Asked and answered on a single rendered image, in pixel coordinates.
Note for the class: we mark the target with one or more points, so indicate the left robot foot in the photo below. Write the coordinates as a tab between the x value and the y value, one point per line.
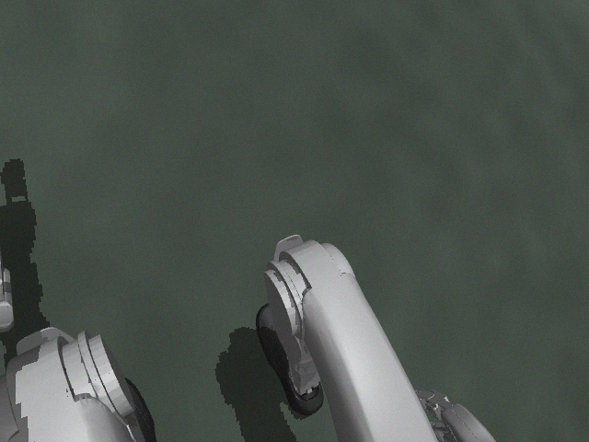
142	414

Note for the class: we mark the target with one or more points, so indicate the right robot hand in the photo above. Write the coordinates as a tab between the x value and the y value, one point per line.
459	424

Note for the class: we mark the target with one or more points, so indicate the right robot foot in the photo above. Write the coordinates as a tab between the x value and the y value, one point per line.
305	404

